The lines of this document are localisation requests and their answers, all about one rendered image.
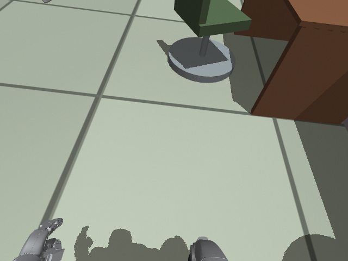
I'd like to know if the desk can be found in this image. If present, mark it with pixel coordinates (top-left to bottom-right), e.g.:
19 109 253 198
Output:
234 0 348 125

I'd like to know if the office chair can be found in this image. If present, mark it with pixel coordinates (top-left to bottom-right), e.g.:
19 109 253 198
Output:
168 0 252 83

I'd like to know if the left robot hand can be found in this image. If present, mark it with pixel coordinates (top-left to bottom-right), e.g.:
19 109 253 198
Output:
19 218 65 261

